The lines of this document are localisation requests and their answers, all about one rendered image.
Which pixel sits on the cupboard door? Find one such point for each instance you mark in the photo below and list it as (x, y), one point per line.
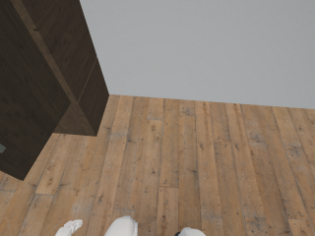
(32, 101)

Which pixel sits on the robot left thigh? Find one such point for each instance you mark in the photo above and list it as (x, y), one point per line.
(123, 226)

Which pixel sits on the left robot hand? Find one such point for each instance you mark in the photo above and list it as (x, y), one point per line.
(69, 228)

